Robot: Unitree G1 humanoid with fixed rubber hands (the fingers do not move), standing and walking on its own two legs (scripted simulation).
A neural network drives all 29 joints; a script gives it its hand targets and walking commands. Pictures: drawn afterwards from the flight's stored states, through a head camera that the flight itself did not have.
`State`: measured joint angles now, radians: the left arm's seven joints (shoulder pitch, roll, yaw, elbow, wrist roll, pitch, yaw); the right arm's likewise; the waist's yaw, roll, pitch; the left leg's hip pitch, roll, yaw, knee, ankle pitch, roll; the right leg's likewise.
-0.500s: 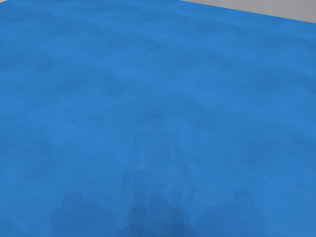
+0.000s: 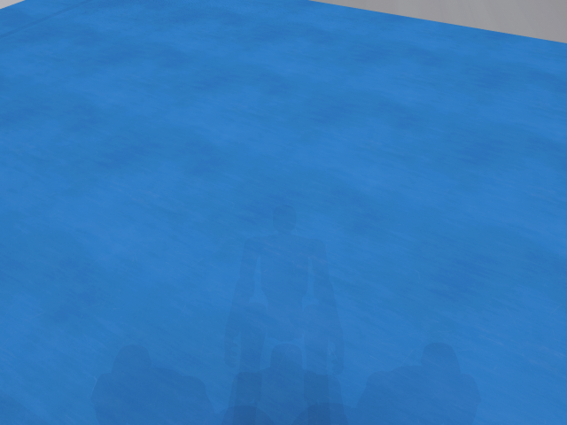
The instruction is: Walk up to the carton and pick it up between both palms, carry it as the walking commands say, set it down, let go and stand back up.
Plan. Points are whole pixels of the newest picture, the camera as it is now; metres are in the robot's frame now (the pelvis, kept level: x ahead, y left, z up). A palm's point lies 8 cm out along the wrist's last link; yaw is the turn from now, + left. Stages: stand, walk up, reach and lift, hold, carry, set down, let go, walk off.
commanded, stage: stand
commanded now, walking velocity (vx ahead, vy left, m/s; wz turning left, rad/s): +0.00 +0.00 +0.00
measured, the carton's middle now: out of the picture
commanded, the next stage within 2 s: walk up in 1.48 s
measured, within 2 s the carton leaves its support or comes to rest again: neither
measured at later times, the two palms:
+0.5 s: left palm out of the picture -0.02 +0.19 -0.15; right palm out of the picture -0.03 -0.20 -0.15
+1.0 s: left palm out of the picture -0.02 +0.18 -0.15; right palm out of the picture -0.03 -0.21 -0.15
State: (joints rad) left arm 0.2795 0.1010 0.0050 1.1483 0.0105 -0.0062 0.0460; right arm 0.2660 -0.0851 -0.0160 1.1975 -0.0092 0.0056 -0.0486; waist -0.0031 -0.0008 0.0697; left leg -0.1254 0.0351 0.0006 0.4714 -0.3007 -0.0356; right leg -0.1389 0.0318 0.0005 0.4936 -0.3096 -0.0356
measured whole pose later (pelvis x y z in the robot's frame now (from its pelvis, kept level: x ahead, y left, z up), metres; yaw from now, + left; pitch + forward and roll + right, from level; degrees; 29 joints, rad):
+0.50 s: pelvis +0.00 -0.01 +0.00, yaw +0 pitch -2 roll +0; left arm 0.29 0.09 0.01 1.16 0.01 -0.01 0.05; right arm 0.27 -0.08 -0.01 1.22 -0.01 0.01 -0.05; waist 0.00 0.01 0.07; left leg -0.11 0.05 -0.01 0.45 -0.29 -0.05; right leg -0.12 0.05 -0.01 0.46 -0.30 -0.05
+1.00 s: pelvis +0.01 -0.02 +0.00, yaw +0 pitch -2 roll +0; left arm 0.29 0.09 0.01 1.16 0.00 -0.02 0.05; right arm 0.27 -0.08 -0.01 1.23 -0.01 0.00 -0.05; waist 0.00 0.01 0.06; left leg -0.11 0.07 -0.01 0.44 -0.29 -0.06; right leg -0.11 0.06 -0.01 0.44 -0.29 -0.06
